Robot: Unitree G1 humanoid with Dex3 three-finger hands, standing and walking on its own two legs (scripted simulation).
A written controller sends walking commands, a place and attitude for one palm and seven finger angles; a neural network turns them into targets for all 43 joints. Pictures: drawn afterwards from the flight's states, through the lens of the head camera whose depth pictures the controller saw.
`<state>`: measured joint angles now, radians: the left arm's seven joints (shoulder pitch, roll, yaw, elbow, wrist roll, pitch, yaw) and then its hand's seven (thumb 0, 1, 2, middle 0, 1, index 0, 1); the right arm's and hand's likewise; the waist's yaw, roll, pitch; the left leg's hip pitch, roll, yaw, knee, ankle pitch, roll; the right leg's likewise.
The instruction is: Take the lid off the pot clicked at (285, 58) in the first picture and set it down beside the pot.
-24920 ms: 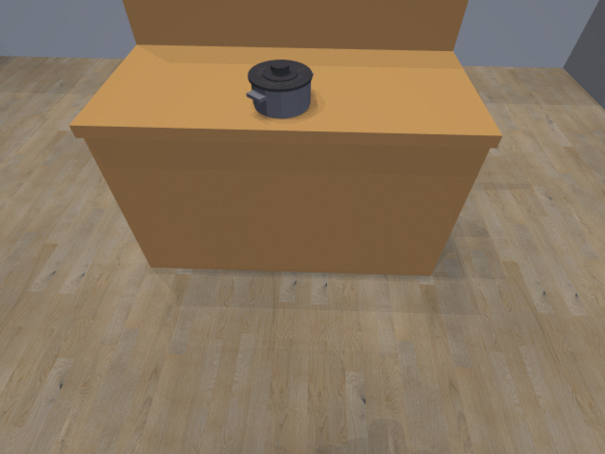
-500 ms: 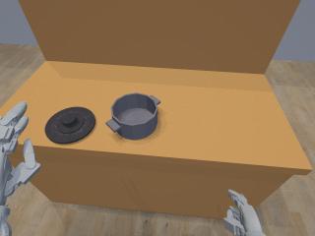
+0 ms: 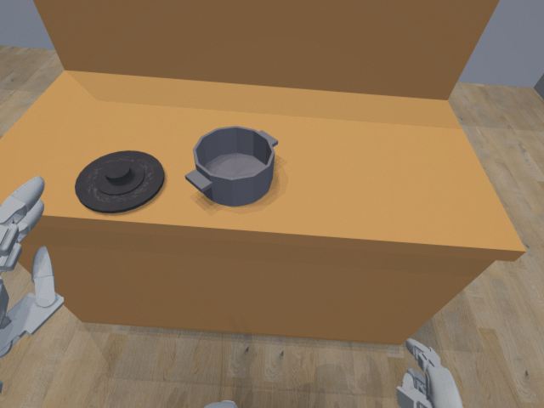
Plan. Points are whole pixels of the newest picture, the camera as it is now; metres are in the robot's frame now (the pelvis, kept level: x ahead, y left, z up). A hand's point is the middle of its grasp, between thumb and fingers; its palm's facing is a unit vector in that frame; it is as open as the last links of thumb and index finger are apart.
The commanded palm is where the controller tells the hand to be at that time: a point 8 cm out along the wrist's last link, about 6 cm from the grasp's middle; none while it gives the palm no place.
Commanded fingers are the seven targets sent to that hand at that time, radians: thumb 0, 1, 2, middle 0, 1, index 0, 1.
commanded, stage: step back with the hand held close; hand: left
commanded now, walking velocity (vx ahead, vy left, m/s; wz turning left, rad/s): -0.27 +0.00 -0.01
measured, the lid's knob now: (117, 171) +0.54 +0.36 -0.02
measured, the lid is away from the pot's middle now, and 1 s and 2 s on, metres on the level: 0.24 0.24 0.24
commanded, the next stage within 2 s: stop stepping back and stand still in 0.84 s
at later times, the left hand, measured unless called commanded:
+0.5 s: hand (12, 355) +0.14 +0.24 +0.17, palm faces +0.36 -0.83 -0.43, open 7.4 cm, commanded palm +0.06 +0.29 +0.19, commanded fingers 0.00 0.90 0.90 -0.20 -0.30 -0.20 -0.30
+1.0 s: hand out of the picture +0.05 +0.26 +0.17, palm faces +0.26 -0.89 -0.36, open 7.4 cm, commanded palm -0.02 +0.31 +0.19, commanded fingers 0.00 0.90 0.90 -0.20 -0.30 -0.20 -0.30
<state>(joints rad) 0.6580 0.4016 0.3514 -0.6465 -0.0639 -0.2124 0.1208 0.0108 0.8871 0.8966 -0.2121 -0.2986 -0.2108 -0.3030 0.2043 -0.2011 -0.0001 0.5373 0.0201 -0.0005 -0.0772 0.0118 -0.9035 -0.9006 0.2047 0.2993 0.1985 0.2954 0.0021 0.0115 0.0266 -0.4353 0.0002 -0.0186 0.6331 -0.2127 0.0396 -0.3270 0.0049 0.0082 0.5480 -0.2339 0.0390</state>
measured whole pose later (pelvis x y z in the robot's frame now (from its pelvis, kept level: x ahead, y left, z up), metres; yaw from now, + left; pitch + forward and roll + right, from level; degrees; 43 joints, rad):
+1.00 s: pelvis -0.15 +0.04 +0.00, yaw -2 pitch +0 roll -3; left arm 0.50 0.41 0.28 -0.58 -0.03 -0.21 0.08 0.01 0.89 0.90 -0.21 -0.30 -0.21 -0.30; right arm 0.18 -0.17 -0.01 0.64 0.00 -0.03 -0.02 0.01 -0.90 -0.90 0.21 0.30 0.20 0.30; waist 0.03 -0.03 -0.01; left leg -0.61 0.01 0.04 0.90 -0.39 -0.02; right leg -0.24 0.03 0.01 0.56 -0.31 0.01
